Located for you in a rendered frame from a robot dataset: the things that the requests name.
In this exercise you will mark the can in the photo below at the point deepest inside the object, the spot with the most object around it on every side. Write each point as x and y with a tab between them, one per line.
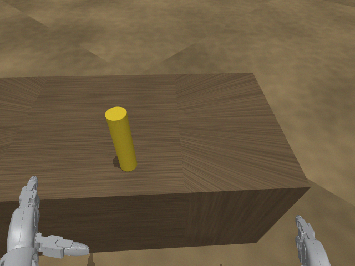
119	128

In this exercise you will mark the left robot arm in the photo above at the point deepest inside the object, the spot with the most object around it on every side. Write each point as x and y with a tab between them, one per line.
25	256

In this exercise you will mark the left robot hand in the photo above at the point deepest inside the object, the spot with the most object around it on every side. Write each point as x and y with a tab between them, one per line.
23	228

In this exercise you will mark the right robot hand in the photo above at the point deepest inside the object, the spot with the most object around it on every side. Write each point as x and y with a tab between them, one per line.
310	250

